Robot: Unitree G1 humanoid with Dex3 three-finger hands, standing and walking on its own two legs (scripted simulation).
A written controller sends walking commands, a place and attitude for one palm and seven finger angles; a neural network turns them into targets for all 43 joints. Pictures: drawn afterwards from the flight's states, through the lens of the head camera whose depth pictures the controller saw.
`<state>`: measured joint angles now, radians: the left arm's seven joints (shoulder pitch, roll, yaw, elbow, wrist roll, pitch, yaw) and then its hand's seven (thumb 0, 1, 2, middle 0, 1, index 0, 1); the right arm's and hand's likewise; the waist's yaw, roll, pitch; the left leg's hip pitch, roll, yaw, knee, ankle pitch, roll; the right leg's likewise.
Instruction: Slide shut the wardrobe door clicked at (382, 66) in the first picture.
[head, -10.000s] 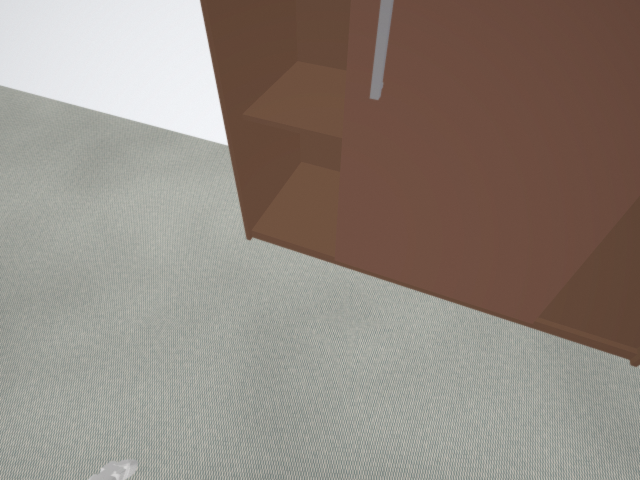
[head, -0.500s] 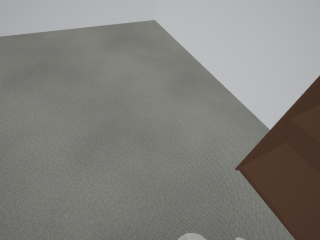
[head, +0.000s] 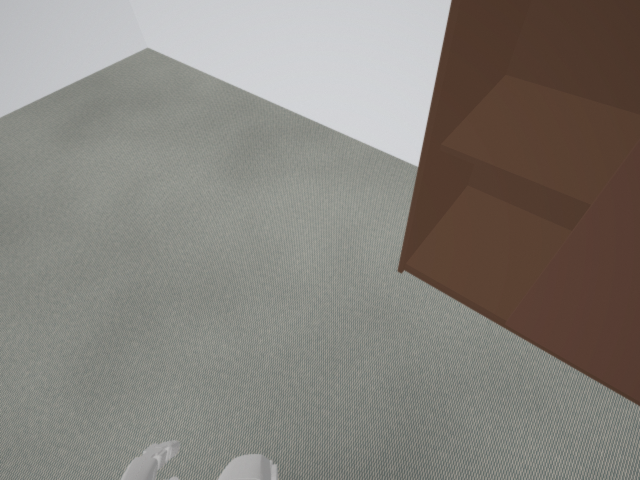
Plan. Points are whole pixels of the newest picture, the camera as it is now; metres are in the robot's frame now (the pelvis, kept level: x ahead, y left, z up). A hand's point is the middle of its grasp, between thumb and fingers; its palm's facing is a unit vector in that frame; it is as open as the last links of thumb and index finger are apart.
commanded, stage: turn to face it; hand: right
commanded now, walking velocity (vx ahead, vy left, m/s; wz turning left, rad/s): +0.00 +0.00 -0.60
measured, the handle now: out of the picture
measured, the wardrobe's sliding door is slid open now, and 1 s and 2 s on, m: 0.38 0.38 0.38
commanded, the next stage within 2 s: take the last steps up to it in 0.92 s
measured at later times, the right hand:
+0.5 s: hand out of the picture +0.05 -0.15 -0.13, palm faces +0.27 +0.91 -0.31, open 7.4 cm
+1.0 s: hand out of the picture -0.16 -0.15 -0.18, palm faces +0.59 +0.77 -0.24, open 7.4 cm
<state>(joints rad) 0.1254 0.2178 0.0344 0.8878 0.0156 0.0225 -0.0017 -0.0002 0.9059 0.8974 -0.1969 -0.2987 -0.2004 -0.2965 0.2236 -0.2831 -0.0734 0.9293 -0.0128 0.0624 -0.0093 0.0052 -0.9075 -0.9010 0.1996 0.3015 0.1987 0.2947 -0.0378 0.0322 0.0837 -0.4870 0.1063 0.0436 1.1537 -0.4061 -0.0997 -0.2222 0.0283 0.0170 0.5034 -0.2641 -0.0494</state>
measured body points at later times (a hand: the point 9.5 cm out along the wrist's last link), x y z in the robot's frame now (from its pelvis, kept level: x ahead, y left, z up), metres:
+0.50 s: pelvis -0.01 +0.07 +0.00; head +0.02 +0.11 +0.45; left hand +0.08 +0.33 -0.17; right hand +0.04 -0.19 -0.10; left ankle +0.02 +0.16 -0.74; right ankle -0.07 -0.07 -0.64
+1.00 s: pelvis -0.05 +0.04 +0.00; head -0.05 +0.01 +0.45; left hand +0.19 +0.18 -0.12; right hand -0.19 -0.19 -0.16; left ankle +0.01 +0.17 -0.67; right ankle -0.10 -0.04 -0.74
